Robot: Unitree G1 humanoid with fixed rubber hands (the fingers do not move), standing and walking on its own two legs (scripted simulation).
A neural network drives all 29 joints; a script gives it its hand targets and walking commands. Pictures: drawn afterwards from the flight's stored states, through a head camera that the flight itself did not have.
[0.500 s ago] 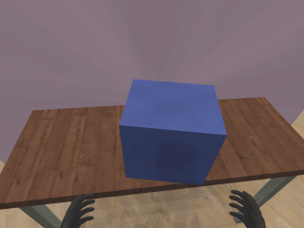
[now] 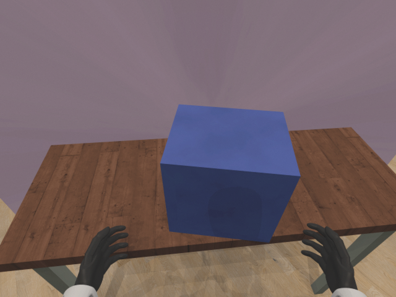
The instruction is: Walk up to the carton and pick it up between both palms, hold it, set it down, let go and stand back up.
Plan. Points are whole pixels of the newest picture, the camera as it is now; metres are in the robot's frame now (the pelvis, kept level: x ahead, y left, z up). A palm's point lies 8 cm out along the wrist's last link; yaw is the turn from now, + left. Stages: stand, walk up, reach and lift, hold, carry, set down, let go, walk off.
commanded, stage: reach and lift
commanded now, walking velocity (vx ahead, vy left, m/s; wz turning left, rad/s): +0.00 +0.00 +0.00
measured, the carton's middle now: (224, 173) +0.39 -0.03 +0.05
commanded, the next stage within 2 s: none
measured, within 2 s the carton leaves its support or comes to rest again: neither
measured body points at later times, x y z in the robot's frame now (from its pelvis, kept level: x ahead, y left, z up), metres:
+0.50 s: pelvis +0.01 -0.01 +0.00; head +0.01 -0.01 +0.45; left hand +0.27 +0.21 +0.08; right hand +0.26 -0.23 +0.08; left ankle -0.02 +0.12 -0.75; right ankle +0.01 -0.15 -0.75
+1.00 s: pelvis +0.00 -0.01 +0.00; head +0.02 +0.01 +0.45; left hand +0.33 +0.21 +0.13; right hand +0.31 -0.23 +0.14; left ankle -0.02 +0.12 -0.75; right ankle +0.01 -0.15 -0.75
